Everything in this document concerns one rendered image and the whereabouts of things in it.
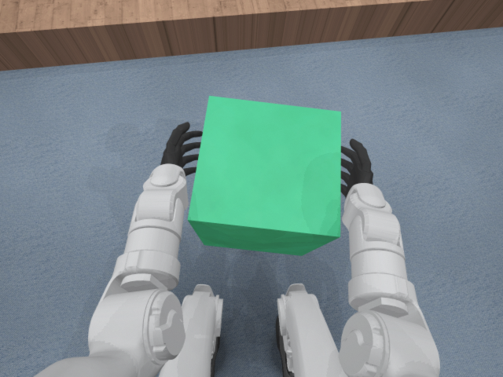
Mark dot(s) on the left robot hand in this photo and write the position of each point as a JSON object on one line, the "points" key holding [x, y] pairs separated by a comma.
{"points": [[173, 154]]}

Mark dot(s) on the carton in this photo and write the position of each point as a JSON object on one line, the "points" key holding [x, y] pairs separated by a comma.
{"points": [[268, 177]]}

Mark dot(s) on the left robot upper arm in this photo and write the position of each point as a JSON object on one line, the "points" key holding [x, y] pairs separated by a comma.
{"points": [[132, 334]]}

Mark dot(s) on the right robot hand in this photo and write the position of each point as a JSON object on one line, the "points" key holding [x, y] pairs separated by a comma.
{"points": [[359, 169]]}

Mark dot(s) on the robot right forearm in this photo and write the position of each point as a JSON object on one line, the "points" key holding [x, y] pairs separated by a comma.
{"points": [[378, 270]]}

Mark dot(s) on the robot right thigh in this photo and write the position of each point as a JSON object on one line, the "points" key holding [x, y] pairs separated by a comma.
{"points": [[314, 352]]}

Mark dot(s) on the robot left forearm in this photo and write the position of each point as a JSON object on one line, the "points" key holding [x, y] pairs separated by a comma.
{"points": [[150, 260]]}

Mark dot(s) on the robot right shin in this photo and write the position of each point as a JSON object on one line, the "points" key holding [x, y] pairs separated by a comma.
{"points": [[287, 344]]}

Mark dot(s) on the right robot upper arm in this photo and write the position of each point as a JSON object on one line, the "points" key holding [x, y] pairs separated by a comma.
{"points": [[374, 344]]}

